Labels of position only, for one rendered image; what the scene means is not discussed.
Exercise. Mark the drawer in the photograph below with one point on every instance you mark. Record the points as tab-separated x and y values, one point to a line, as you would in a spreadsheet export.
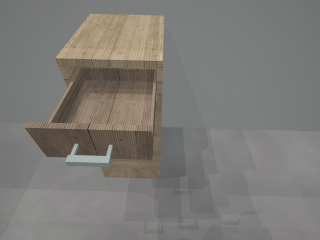
102	106

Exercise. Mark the handle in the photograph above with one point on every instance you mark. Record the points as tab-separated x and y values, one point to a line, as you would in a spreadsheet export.
89	160

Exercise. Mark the cabinet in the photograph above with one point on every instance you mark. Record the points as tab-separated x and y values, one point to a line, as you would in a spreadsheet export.
121	41

